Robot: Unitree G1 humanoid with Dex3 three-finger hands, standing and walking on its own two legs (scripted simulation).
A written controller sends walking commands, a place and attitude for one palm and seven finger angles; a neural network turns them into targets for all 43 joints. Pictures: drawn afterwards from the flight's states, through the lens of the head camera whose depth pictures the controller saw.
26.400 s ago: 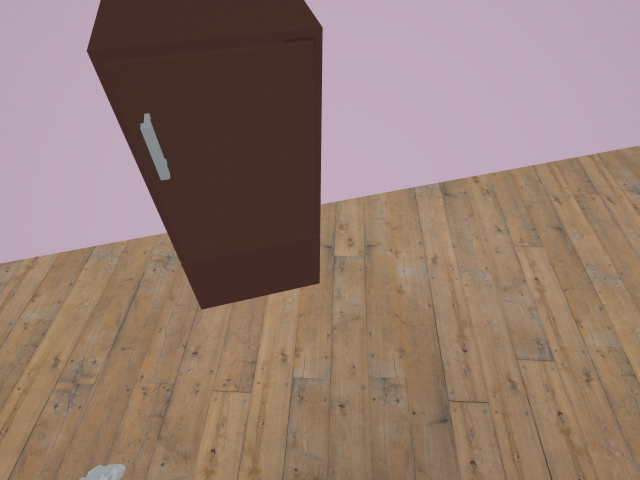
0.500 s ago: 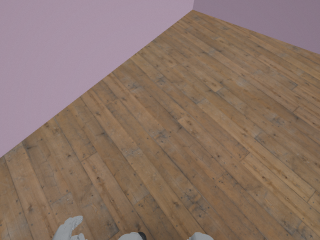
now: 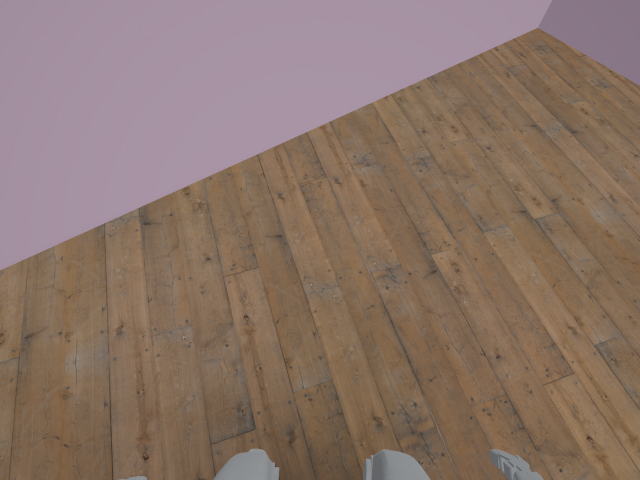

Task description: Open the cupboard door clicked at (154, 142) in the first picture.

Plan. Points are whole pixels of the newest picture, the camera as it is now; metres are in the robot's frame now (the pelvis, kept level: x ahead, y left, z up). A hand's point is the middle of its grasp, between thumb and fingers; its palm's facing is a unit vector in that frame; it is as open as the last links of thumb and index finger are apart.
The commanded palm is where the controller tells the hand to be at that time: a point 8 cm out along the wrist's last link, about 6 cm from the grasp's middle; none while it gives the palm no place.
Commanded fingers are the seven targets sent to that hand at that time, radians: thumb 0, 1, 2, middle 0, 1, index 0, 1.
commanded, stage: turn to face it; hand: left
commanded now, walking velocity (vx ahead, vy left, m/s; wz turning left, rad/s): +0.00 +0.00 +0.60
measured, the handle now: out of the picture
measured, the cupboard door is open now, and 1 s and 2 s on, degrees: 45 45 45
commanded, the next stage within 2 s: none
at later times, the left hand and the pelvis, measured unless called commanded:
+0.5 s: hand out of the picture +0.01 +0.17 -0.16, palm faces +0.36 -0.91 -0.22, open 7.4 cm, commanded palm none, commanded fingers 0.00 0.90 0.90 -0.20 -0.30 -0.20 -0.30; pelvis +0.01 -0.04 +0.00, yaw +20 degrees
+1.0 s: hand out of the picture -0.02 +0.13 -0.14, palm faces +0.60 -0.75 -0.27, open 7.4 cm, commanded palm none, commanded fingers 0.00 0.90 0.90 -0.20 -0.30 -0.20 -0.30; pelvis +0.03 -0.09 +0.01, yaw +38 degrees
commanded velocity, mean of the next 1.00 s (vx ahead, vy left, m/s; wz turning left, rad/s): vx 0.00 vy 0.00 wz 0.60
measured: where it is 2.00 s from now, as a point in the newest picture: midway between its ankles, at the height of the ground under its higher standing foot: outside the picture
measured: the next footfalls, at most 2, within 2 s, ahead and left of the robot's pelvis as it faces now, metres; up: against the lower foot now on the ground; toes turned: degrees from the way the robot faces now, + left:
right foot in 0.20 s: +0.07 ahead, -0.16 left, +0.00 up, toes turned +5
left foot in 0.50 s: +0.01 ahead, +0.09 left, +0.00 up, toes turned +25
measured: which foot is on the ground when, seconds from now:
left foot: down 0.00-0.18, up 0.20-0.48, down 0.50-0.82, up 0.84-1.00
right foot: up 0.00-0.18, down 0.20-0.50, up 0.52-0.80, down 0.82-1.00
